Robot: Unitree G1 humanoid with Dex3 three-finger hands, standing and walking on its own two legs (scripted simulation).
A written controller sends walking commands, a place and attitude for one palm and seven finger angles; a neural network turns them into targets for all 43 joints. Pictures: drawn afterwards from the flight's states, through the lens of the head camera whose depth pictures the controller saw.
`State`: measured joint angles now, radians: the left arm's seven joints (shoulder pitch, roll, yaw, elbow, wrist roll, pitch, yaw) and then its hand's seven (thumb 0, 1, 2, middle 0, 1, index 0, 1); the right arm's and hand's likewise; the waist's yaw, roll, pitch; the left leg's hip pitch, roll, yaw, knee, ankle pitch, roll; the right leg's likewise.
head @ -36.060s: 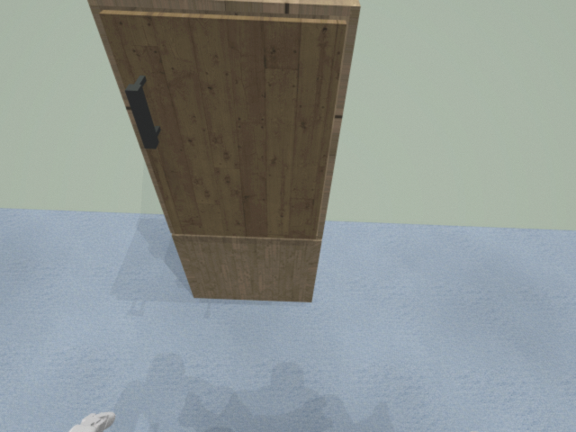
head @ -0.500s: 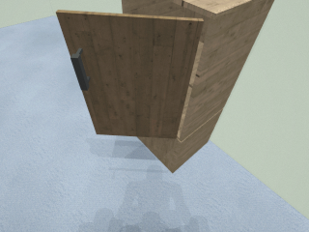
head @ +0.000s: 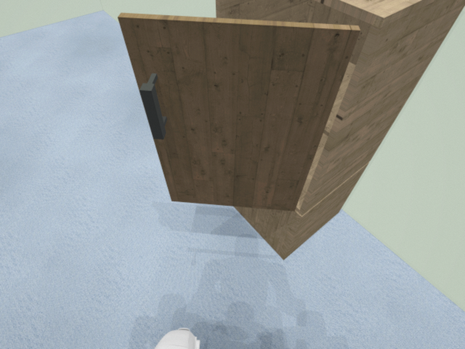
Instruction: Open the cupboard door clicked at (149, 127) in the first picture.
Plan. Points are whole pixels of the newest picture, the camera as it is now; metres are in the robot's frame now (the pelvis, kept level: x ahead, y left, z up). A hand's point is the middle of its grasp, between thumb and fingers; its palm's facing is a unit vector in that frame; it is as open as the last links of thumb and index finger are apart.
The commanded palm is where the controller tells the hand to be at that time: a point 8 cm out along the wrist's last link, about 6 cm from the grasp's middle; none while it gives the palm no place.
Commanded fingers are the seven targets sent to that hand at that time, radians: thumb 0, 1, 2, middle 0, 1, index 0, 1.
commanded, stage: come to a stop and stand still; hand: left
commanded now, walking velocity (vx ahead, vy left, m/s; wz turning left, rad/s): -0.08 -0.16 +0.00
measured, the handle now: (156, 107) +0.55 +0.22 +0.08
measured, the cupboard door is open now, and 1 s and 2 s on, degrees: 46 46 46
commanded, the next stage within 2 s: look again from close up in 0.90 s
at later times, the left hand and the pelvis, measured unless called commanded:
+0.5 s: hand out of the picture +0.06 +0.21 -0.16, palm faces +0.01 -0.97 -0.25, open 7.4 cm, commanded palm none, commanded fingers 0.00 0.90 0.90 -0.20 -0.30 -0.20 -0.30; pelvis -0.01 +0.02 -0.01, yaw +0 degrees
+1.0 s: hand out of the picture -0.04 +0.16 -0.17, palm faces +0.06 -0.99 -0.16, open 7.3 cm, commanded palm none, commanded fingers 0.00 0.90 0.90 -0.20 -0.30 -0.20 -0.30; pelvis -0.02 +0.01 +0.00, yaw +1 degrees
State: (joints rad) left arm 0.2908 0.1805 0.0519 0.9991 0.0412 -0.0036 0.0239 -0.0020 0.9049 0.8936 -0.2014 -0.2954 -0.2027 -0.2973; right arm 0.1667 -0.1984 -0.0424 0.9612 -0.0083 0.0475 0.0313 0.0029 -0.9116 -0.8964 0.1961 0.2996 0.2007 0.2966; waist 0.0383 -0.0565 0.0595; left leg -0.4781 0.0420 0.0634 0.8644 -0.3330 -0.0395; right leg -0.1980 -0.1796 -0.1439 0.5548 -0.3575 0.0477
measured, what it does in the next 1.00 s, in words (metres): steps on the spot: left foot, then right foot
